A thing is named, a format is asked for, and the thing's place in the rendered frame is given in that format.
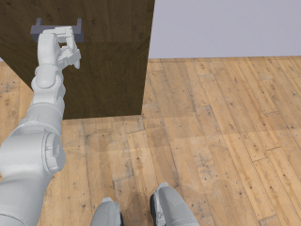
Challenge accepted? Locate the drawer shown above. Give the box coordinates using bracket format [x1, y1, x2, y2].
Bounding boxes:
[0, 0, 148, 43]

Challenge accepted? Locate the right robot shin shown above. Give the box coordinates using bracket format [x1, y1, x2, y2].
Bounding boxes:
[154, 182, 168, 226]

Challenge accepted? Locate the left robot hand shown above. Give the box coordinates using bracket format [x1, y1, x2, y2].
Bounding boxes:
[38, 26, 81, 71]

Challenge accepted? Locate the left robot forearm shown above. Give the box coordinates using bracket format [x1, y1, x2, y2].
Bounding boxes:
[0, 64, 66, 176]

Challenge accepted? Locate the cabinet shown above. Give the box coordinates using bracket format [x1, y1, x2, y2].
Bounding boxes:
[0, 0, 155, 120]

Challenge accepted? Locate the handle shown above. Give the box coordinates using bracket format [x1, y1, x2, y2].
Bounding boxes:
[30, 18, 84, 42]

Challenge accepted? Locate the robot left upper arm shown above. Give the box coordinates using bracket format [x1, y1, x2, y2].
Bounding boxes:
[0, 131, 66, 226]

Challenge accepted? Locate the robot left thigh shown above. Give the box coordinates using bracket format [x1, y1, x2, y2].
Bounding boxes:
[90, 201, 121, 226]

